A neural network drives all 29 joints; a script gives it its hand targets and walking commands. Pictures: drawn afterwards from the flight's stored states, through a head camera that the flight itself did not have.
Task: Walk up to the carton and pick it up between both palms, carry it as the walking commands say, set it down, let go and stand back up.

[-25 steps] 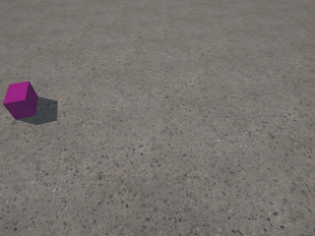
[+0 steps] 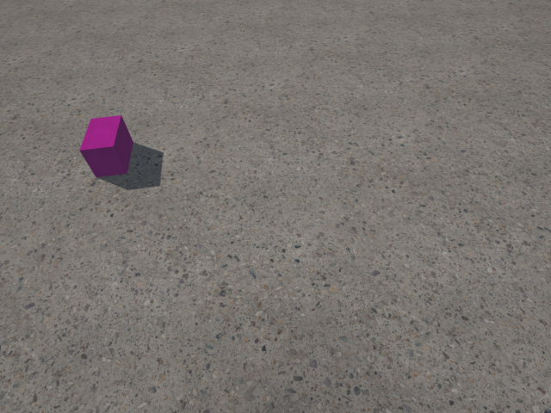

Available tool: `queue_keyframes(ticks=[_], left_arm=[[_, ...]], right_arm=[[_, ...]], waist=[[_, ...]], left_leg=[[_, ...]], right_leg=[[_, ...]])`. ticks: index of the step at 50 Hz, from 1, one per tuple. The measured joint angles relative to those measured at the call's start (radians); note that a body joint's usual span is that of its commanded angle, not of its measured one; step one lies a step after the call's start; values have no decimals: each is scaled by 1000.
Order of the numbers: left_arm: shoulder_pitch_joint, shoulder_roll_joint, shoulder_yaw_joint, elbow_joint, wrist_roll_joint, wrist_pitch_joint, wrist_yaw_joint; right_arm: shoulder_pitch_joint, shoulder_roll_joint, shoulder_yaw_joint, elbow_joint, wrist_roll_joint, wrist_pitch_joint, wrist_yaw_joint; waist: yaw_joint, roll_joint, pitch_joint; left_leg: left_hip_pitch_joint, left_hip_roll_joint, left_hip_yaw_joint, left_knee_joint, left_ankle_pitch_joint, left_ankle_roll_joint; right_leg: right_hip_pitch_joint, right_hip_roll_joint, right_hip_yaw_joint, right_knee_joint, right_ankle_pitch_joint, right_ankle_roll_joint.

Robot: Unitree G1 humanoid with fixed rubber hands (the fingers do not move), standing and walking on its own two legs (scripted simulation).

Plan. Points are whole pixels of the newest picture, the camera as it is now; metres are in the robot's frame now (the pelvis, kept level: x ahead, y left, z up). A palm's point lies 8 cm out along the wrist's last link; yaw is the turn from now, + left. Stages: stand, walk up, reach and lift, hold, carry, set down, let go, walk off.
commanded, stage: walk up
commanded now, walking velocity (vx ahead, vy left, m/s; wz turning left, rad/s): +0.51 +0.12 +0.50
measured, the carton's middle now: (108, 145) +1.58 +0.87 -0.67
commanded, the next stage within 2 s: none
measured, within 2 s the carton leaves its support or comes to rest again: neither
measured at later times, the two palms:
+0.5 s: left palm out of the picture +0.01 +0.27 -0.12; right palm (347, 261) +0.41 -0.15 -0.10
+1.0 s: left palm (68, 280) +0.41 +0.41 -0.10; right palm (319, 252) +0.47 -0.10 -0.15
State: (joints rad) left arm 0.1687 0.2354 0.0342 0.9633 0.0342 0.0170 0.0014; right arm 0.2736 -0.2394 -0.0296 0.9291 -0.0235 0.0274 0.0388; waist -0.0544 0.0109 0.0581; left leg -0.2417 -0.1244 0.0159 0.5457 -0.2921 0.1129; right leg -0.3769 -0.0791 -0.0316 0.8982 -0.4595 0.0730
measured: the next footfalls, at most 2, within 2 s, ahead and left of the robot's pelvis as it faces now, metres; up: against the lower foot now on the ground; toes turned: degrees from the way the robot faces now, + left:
right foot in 0.10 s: +0.09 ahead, -0.12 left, +0.00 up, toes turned -1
left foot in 0.56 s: +0.32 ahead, +0.25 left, +0.00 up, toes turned +22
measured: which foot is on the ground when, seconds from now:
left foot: down 0.00-0.12, up 0.14-0.54, down 0.56-0.90, up 0.92-1.00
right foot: up 0.00-0.08, down 0.10-0.56, up 0.58-0.88, down 0.90-1.00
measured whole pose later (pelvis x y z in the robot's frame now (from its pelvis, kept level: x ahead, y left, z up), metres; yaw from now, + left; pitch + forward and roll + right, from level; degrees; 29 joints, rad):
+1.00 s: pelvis +0.39 +0.14 +0.00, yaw +24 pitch -2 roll +2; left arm 0.17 0.20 0.03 0.87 0.03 -0.05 -0.01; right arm 0.36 -0.25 -0.04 1.02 -0.03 0.00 0.03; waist -0.06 0.03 0.03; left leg -0.33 0.00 0.01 0.98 -0.40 0.03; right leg -0.33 -0.12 -0.21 0.66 -0.29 -0.04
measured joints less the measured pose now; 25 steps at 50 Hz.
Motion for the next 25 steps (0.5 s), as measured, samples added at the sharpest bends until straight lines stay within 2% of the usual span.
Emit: queue_keyframes(ticks=[5,7,9,12,15,19,22,25], left_arm=[[-9,-3,0,-44,-11,-29,6],[-8,-15,-3,-56,-10,-46,17],[12,-11,-12,-77,-3,-58,35],[73,9,-4,-86,2,-65,51],[142,20,7,-57,-10,-66,49],[244,18,17,-16,-16,-63,34],[312,8,19,12,-12,-57,19],[360,0,14,30,-14,-54,6]], right_arm=[[37,3,-5,16,-3,-10,5],[49,-11,-10,25,-1,-5,10],[55,-16,-11,23,-5,2,18],[17,-31,-23,3,-11,6,32],[-38,-61,-39,-32,-12,9,41],[-103,-94,-47,-73,-8,26,54],[-156,-95,-32,-98,5,23,63],[-205,-68,-11,-114,10,7,65]], waist=[[-20,7,-40],[-17,40,-54],[0,41,-75],[33,21,-76],[55,18,-59],[84,20,-53],[104,20,-47],[119,8,-40]], left_leg=[[34,-34,-44,-47,-2,-7],[23,-19,-75,10,-42,-20],[-58,-7,-67,217,-95,-56],[-196,43,-38,517,-61,-98],[-305,110,-48,651,15,-121],[-384,184,-41,595,105,-149],[-380,215,-10,417,152,-152],[-329,217,45,213,125,-134]], right_leg=[[44,5,-11,-235,79,-10],[86,25,-47,-297,150,-57],[117,18,-81,-320,129,-79],[179,-7,-105,-364,108,-78],[257,-31,-137,-405,93,-60],[367,-60,-187,-455,59,-29],[448,-70,-220,-509,43,3],[507,-83,-250,-532,11,38]])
